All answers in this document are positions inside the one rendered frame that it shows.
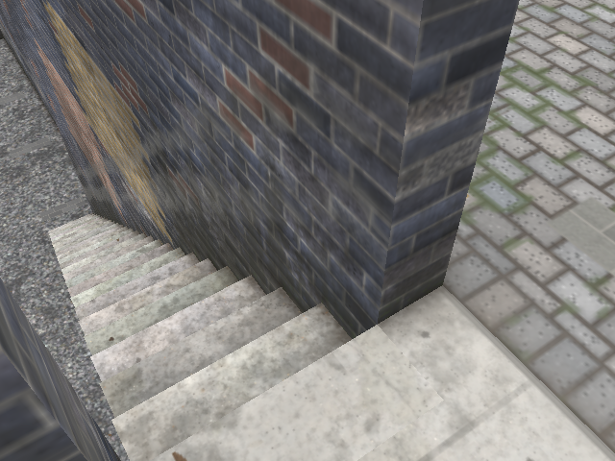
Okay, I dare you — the stairs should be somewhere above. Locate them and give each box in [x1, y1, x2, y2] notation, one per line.
[48, 212, 352, 461]

